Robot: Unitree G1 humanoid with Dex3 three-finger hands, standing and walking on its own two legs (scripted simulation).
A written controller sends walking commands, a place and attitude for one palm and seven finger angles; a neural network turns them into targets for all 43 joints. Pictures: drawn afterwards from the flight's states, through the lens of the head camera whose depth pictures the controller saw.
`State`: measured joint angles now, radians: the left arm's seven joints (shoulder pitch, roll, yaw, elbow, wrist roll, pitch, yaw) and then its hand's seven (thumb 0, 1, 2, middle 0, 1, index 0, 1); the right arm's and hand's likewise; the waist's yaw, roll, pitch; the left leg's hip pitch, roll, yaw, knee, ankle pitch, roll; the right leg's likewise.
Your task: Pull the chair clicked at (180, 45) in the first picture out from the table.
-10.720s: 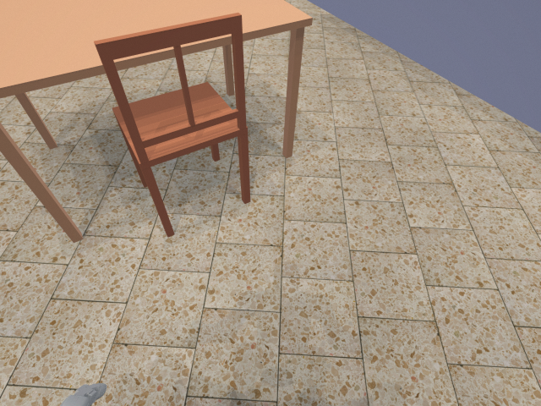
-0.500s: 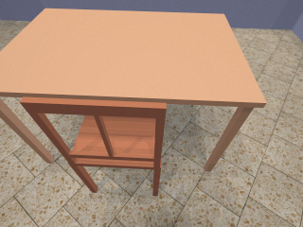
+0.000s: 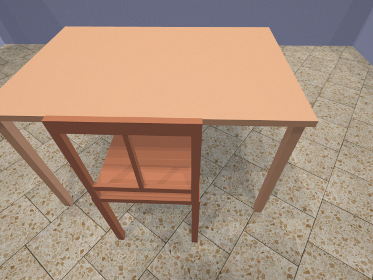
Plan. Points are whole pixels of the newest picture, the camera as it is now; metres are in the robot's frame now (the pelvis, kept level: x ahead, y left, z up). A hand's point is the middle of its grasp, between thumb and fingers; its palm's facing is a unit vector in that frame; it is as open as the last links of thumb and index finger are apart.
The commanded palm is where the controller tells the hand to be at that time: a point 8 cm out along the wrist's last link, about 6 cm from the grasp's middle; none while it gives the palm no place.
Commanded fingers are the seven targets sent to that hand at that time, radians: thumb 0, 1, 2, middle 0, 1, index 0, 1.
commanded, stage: come to a stop and stand still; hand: left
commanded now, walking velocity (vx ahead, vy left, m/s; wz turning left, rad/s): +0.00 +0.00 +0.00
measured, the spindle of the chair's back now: (134, 163) +0.46 +0.20 -0.09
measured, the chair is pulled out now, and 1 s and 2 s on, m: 0.00 0.00 0.00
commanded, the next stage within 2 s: look again from close up in 0.22 s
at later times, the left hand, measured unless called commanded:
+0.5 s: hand out of the picture +0.00 +0.16 -0.17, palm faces +0.01 -0.98 -0.20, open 7.3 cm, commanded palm none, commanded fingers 0.00 0.90 0.90 -0.20 -0.30 -0.20 -0.30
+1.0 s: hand out of the picture +0.02 +0.15 -0.17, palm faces +0.04 -0.98 -0.20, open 7.3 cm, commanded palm none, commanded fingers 0.00 0.90 0.90 -0.20 -0.30 -0.20 -0.30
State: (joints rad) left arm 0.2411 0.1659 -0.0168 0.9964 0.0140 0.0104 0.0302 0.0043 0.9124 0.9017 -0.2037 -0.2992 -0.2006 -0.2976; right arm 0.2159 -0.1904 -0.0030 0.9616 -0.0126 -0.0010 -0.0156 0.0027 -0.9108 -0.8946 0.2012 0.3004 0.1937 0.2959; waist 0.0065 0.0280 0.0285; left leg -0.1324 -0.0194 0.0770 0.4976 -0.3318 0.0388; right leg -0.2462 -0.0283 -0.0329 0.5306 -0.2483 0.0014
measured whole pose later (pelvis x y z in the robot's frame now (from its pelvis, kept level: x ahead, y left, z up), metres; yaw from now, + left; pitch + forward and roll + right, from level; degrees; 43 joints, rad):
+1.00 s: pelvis +0.02 -0.02 +0.01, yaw +1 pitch -1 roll +0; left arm 0.26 0.15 -0.01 1.13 0.01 -0.02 0.04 0.01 0.93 0.90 -0.20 -0.30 -0.20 -0.30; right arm 0.27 -0.14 0.01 1.15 -0.01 -0.03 -0.03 0.00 -0.91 -0.89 0.20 0.30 0.19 0.30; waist 0.01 0.00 0.04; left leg -0.08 0.00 0.05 0.40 -0.30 0.01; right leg -0.20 0.00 -0.06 0.45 -0.24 -0.03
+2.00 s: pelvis -0.03 -0.02 -0.09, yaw +3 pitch +17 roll -2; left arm 0.40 0.21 0.16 -0.03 -0.26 -0.37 -0.25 0.01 0.10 0.56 -0.12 -0.17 -0.12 -0.17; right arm 0.27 -0.19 0.01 0.55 0.03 -0.19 -0.04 0.01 -0.90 -0.89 0.21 0.30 0.20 0.30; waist -0.01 0.03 -0.13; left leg -0.90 0.02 0.00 1.19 -0.58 0.02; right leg -0.96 -0.03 -0.11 1.13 -0.46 -0.03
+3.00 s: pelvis -0.01 -0.01 -0.07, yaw +3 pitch +16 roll -2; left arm 0.28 0.26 0.23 0.09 -0.28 -0.39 -0.32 -0.01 -0.49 0.30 -0.06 -0.08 -0.06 -0.08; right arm 0.25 -0.26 0.00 0.54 0.03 -0.20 -0.04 0.01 -0.90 -0.89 0.21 0.30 0.20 0.30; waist -0.03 0.02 -0.13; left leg -0.81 0.01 0.00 1.10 -0.56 0.03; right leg -0.86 -0.03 -0.10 1.03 -0.44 -0.01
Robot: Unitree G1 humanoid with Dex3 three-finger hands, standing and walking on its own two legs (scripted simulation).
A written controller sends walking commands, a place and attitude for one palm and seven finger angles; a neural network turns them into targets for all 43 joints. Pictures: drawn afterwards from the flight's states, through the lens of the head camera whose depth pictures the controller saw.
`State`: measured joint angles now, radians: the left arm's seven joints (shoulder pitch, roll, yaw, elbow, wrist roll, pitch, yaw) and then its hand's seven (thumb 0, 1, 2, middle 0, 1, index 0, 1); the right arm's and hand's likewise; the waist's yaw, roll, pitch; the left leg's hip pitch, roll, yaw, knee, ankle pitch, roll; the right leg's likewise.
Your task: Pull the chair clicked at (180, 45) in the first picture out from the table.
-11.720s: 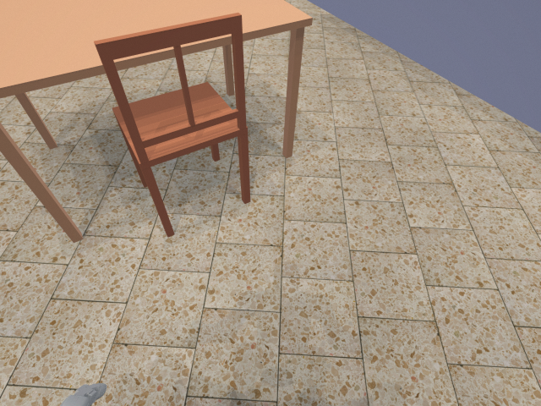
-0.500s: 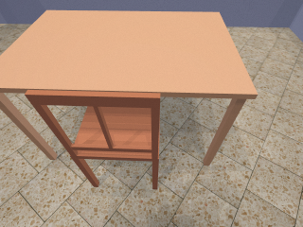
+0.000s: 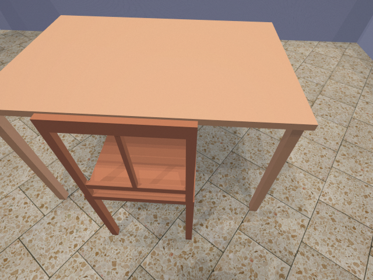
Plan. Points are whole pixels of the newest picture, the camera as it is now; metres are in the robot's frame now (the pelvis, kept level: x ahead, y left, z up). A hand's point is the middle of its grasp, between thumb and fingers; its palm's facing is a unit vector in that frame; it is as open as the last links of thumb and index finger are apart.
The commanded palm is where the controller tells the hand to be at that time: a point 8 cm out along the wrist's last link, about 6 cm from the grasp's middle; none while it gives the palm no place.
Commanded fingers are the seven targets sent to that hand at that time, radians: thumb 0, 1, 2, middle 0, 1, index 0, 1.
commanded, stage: look again from close up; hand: left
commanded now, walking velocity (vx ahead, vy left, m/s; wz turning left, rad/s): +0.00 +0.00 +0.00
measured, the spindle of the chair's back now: (128, 163) +0.45 +0.21 -0.10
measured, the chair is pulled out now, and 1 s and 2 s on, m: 0.00 0.00 0.00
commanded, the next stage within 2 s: raise the hand toward the chair's back in 0.04 s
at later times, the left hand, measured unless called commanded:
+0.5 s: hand (121, 260) +0.17 +0.15 -0.05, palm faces -0.06 -1.00 +0.03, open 8.7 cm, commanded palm +0.12 +0.23 -0.07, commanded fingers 0.00 0.46 0.71 -0.16 -0.23 -0.16 -0.23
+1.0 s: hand (102, 260) +0.17 +0.19 -0.06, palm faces +0.02 -1.00 -0.05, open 13.0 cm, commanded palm +0.13 +0.25 -0.05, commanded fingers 0.00 -0.13 0.46 -0.10 -0.14 -0.10 -0.14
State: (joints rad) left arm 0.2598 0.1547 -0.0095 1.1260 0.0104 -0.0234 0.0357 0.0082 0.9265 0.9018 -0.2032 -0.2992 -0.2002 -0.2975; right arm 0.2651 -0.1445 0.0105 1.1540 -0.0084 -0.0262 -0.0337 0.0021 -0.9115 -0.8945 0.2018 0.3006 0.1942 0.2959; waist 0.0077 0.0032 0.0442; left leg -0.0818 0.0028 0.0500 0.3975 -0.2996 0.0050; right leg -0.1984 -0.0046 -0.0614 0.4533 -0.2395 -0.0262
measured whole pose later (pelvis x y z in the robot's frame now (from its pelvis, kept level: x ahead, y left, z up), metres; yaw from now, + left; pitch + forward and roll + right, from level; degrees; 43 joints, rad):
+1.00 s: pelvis -0.05 +0.01 -0.10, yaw +2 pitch +17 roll -2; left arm 0.40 0.21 0.16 -0.03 -0.26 -0.37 -0.25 0.01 0.10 0.56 -0.12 -0.17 -0.12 -0.17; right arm 0.27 -0.19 0.01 0.55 0.03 -0.19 -0.04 0.01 -0.90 -0.89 0.21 0.30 0.20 0.30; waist -0.01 0.03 -0.13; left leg -0.90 0.02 0.00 1.19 -0.58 0.02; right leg -0.96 -0.03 -0.11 1.13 -0.46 -0.03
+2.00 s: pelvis -0.03 +0.02 -0.08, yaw +2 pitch +16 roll -2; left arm 0.28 0.26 0.23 0.09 -0.28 -0.39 -0.32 -0.01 -0.49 0.30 -0.06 -0.08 -0.06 -0.08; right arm 0.25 -0.26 0.00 0.54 0.03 -0.20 -0.04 0.01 -0.90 -0.89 0.21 0.30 0.20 0.30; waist -0.03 0.02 -0.13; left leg -0.81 0.01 0.00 1.10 -0.56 0.03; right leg -0.86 -0.03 -0.10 1.03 -0.44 -0.01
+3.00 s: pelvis -0.04 +0.01 -0.09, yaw +2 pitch +19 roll -2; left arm 0.10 0.24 0.20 0.23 -0.25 -0.43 -0.28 -0.01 -0.49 0.30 -0.06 -0.08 -0.06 -0.08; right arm 0.23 -0.25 0.01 0.55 0.02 -0.18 -0.03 0.01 -0.90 -0.89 0.21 0.30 0.20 0.30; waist -0.03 0.02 -0.14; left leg -0.93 0.00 0.00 1.17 -0.58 0.03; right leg -0.98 -0.04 -0.10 1.11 -0.46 -0.02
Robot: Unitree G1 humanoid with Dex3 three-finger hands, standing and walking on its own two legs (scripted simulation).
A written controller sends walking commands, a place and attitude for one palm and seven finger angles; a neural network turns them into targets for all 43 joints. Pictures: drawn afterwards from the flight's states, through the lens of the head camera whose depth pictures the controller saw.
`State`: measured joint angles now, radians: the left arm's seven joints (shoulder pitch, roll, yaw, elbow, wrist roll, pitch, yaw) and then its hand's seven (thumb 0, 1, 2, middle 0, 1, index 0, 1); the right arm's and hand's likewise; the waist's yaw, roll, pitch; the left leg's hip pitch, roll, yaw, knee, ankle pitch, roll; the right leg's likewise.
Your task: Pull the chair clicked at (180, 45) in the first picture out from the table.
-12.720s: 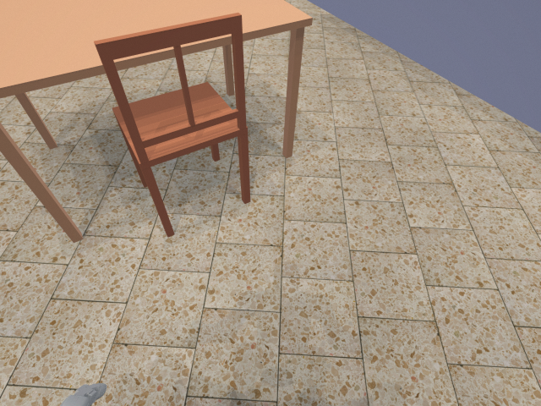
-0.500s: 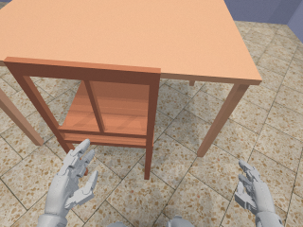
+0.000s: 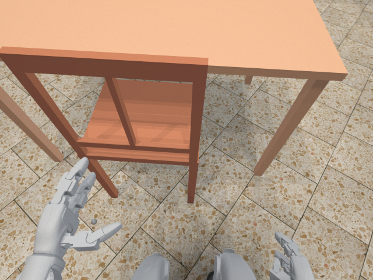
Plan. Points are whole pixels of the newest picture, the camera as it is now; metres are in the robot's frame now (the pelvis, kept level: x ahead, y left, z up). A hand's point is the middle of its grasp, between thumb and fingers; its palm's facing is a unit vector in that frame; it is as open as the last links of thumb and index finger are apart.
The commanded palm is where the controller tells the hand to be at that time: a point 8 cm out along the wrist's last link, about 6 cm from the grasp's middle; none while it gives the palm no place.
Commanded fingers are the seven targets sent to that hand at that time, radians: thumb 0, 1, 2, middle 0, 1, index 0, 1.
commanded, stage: raise the hand toward the chair's back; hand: left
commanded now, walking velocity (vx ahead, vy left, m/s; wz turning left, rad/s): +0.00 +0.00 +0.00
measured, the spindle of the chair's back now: (123, 115) +0.50 +0.20 +0.00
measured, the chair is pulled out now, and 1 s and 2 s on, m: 0.00 0.00 0.00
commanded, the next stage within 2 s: aim the fingers beside a spindle in 1.24 s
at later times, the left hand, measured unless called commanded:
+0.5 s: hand (82, 210) +0.24 +0.21 +0.05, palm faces -0.01 -1.00 -0.06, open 16.6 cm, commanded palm +0.22 +0.26 +0.05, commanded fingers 0.00 -0.50 0.30 -0.06 -0.08 -0.06 -0.08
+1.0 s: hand (80, 197) +0.26 +0.21 +0.06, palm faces -0.02 -1.00 -0.05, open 16.9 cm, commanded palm +0.24 +0.27 +0.06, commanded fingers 0.00 -0.50 0.30 -0.06 -0.08 -0.06 -0.08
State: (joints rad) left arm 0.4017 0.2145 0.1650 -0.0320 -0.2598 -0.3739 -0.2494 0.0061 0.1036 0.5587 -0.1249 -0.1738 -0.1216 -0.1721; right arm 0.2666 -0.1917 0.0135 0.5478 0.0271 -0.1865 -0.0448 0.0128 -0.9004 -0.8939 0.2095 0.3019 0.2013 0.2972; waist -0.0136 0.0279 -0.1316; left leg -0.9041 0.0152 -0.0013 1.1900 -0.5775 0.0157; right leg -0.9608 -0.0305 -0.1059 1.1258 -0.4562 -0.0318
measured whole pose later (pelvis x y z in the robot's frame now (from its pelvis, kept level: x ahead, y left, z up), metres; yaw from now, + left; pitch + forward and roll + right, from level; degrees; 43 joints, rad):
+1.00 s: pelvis +0.02 +0.01 +0.02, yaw +0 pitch +16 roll -2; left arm 0.28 0.26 0.23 0.09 -0.28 -0.39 -0.32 -0.01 -0.49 0.30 -0.06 -0.08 -0.06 -0.08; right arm 0.25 -0.26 0.00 0.54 0.03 -0.20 -0.04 0.01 -0.90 -0.89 0.21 0.30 0.20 0.30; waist -0.03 0.02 -0.13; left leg -0.81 0.01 0.00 1.10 -0.56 0.03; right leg -0.86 -0.03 -0.10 1.03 -0.44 -0.01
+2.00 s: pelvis +0.01 +0.01 +0.00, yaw +0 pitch +19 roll -2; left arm 0.10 0.24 0.20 0.23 -0.25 -0.43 -0.28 -0.01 -0.49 0.30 -0.06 -0.08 -0.06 -0.08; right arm 0.23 -0.25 0.01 0.55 0.02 -0.18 -0.03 0.01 -0.90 -0.89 0.21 0.30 0.20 0.30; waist -0.03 0.02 -0.14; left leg -0.93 0.00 0.00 1.17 -0.58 0.03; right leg -0.98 -0.04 -0.10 1.11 -0.46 -0.02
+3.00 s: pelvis +0.00 +0.01 -0.02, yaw -1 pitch +24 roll -1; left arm -0.22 0.23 0.20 0.49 -0.18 -0.47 -0.19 -0.01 -0.49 0.30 -0.06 -0.08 -0.06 -0.08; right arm 0.23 -0.25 0.00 0.58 0.01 -0.08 -0.01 0.01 -0.90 -0.89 0.21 0.30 0.20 0.30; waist -0.05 0.02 -0.15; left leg -1.07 0.01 0.02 1.25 -0.60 0.03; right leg -1.14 -0.04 -0.08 1.20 -0.47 -0.02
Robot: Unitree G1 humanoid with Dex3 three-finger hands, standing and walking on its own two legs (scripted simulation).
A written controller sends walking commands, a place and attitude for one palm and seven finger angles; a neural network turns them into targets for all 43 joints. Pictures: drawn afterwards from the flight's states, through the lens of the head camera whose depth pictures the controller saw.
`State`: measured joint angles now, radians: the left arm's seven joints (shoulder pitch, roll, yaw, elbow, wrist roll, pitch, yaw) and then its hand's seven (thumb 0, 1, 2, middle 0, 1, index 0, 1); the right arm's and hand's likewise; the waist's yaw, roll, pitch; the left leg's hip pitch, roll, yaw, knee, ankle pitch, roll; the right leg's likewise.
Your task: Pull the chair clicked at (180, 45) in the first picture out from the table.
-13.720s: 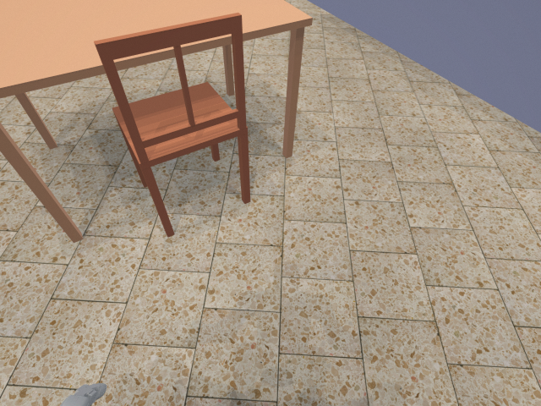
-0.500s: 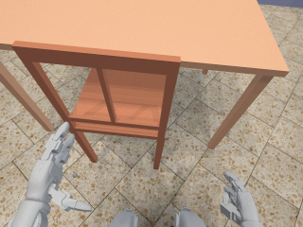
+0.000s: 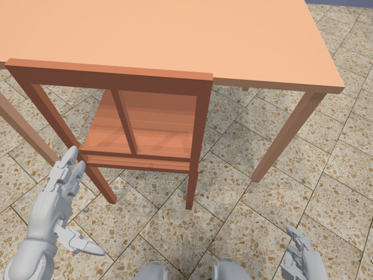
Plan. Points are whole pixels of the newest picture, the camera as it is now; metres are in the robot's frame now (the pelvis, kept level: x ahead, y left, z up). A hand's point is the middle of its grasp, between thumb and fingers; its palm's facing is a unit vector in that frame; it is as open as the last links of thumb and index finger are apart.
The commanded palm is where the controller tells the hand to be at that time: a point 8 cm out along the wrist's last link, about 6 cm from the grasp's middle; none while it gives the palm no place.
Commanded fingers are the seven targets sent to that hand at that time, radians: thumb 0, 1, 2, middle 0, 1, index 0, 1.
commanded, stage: raise the hand toward the chair's back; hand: left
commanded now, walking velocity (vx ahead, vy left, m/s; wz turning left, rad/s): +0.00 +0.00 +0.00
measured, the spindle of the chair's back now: (126, 125) +0.49 +0.18 -0.02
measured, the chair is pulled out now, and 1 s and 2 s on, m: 0.00 0.00 0.00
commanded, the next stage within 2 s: aim the fingers beside a spindle in 0.24 s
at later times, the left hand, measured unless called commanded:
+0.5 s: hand (86, 210) +0.25 +0.20 +0.03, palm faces -0.01 -1.00 -0.05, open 16.9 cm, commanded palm +0.23 +0.26 +0.03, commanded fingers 0.00 -0.50 0.30 -0.06 -0.08 -0.06 -0.08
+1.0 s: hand (103, 195) +0.28 +0.19 +0.01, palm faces -0.04 -1.00 -0.05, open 16.9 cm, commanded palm +0.27 +0.24 +0.02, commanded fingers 0.00 -0.50 0.30 -0.06 -0.08 -0.06 -0.08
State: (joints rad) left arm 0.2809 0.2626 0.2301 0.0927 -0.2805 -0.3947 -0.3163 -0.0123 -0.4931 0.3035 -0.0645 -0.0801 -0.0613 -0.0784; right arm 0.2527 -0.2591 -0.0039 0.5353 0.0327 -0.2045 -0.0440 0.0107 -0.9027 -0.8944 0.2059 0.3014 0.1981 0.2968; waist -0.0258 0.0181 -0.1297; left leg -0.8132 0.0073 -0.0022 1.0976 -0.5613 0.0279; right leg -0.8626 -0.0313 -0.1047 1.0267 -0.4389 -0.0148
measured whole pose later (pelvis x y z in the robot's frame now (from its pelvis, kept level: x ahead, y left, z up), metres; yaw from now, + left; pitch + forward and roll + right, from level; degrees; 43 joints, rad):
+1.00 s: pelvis -0.01 +0.00 -0.02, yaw +0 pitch +19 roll -2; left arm 0.10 0.24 0.20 0.23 -0.25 -0.43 -0.28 -0.01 -0.49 0.30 -0.06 -0.08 -0.06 -0.08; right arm 0.23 -0.25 0.01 0.55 0.02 -0.18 -0.03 0.01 -0.90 -0.89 0.21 0.30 0.20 0.30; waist -0.03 0.02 -0.14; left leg -0.93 0.00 0.00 1.17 -0.58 0.03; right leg -0.98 -0.04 -0.10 1.11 -0.46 -0.02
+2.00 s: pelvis -0.01 +0.00 -0.04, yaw -1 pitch +24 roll -1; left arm -0.22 0.23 0.20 0.49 -0.18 -0.47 -0.19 -0.01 -0.49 0.30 -0.06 -0.08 -0.06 -0.08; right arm 0.23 -0.25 0.00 0.58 0.01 -0.08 -0.01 0.01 -0.90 -0.89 0.21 0.30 0.20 0.30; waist -0.05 0.02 -0.15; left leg -1.07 0.01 0.02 1.25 -0.60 0.03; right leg -1.14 -0.04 -0.08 1.20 -0.47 -0.02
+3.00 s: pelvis -0.02 +0.00 -0.04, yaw -1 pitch +24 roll -2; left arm -0.31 0.26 0.21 0.56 -0.18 -0.47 -0.22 -0.01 -0.50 0.30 -0.06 -0.08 -0.06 -0.08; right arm 0.21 -0.26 0.00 0.59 0.01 -0.09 -0.02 0.01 -0.90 -0.89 0.21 0.30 0.20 0.30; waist -0.06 0.02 -0.15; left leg -1.09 0.00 0.01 1.28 -0.60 0.04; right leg -1.14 -0.04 -0.09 1.20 -0.47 -0.01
